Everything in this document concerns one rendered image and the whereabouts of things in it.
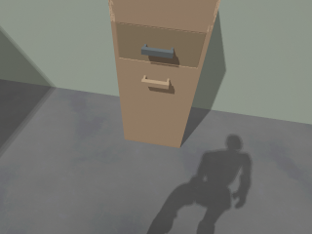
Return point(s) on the drawer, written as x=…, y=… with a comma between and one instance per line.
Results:
x=187, y=44

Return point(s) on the handle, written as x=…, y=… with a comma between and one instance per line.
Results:
x=156, y=52
x=155, y=84

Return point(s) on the cabinet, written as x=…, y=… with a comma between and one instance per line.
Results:
x=155, y=115

